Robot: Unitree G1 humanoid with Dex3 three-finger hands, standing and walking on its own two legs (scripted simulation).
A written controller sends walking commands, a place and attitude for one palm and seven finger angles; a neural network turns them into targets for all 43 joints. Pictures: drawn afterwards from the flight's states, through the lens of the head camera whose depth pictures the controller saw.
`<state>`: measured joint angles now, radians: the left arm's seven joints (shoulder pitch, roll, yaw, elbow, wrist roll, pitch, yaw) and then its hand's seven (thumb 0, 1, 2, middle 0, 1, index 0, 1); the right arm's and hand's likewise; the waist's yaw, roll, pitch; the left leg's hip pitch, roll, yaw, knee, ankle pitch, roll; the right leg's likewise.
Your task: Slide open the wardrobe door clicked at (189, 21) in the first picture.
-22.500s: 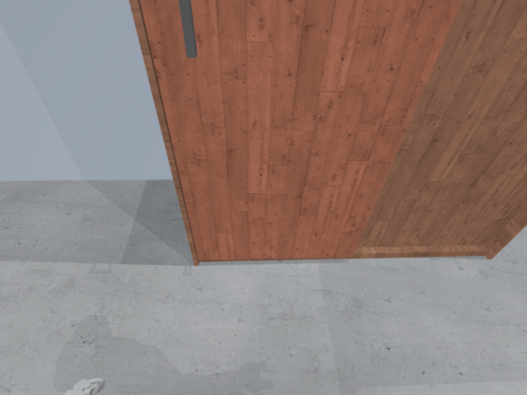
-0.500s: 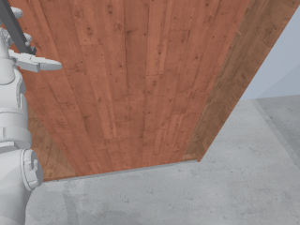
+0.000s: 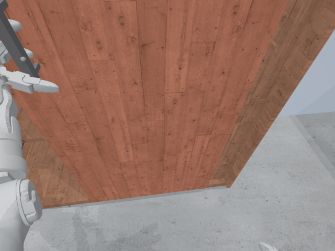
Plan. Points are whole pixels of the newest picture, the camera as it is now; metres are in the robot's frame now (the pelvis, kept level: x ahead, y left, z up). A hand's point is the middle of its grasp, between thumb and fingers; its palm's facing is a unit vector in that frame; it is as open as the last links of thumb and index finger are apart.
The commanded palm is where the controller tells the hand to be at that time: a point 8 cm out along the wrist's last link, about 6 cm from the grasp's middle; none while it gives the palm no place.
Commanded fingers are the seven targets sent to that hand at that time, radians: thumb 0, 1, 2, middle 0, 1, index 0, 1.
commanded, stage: slip the hand off the handle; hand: left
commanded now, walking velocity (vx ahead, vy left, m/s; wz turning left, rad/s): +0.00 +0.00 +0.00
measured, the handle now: (18, 43) +0.46 +0.32 +0.26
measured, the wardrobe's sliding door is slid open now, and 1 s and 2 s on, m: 0.51 0.50 0.50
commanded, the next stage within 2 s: draw the hand back to the body in 1.08 s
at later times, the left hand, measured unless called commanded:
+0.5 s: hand out of the picture +0.38 +0.38 +0.23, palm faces +0.52 -0.82 -0.22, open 14.6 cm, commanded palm +0.32 +0.41 +0.23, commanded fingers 0.00 -0.55 0.20 -0.25 -1.15 -0.25 -1.15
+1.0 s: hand out of the picture +0.29 +0.36 +0.23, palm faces +0.54 -0.82 -0.18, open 14.7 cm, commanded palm +0.25 +0.39 +0.23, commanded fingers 0.00 -0.55 0.20 -0.25 -1.15 -0.25 -1.15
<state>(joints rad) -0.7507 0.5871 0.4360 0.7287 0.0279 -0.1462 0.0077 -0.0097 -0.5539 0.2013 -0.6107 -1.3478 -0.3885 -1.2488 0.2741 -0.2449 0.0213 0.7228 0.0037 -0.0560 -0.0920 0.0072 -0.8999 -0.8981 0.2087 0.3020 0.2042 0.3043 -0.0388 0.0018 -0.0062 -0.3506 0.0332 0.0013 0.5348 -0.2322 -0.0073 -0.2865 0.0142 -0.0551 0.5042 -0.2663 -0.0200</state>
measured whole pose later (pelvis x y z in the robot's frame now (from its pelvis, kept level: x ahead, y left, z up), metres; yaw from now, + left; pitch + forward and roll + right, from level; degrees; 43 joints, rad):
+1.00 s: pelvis +0.01 +0.02 +0.00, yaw +1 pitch -2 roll -1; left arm -0.25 0.49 0.51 0.08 -0.13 0.09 -0.05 -0.01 -0.56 0.20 -0.26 -1.15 -0.25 -1.15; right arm 0.16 -0.23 0.06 0.66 0.04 -0.11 -0.15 0.01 -0.90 -0.90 0.21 0.30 0.20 0.30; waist 0.08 0.02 0.00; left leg -0.25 -0.01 0.00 0.52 -0.24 0.02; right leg -0.17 -0.02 -0.06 0.48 -0.28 0.01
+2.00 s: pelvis +0.00 +0.00 +0.01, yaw +0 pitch -6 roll +0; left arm 0.24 0.38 0.44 -0.22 -0.12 -0.07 0.12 -0.01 -0.13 0.41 -0.24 -0.90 -0.24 -0.90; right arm 0.23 -0.23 0.03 0.73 0.01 -0.21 -0.11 0.01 -0.90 -0.90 0.21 0.30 0.20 0.30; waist 0.07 0.06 0.04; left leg -0.14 0.03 0.00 0.43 -0.20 -0.02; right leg -0.08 0.02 -0.05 0.40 -0.23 -0.03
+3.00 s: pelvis +0.01 -0.01 +0.01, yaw +1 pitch -4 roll -1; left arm 0.47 0.34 0.35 -0.39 -0.07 -0.11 0.12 0.02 0.89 0.90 -0.21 -0.30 -0.21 -0.30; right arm 0.19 -0.23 0.01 0.66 0.01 -0.11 -0.09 0.01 -0.90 -0.90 0.21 0.30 0.20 0.30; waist 0.03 0.07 0.01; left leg -0.17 0.05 -0.01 0.46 -0.22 -0.02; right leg -0.09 0.03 -0.07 0.39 -0.24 -0.03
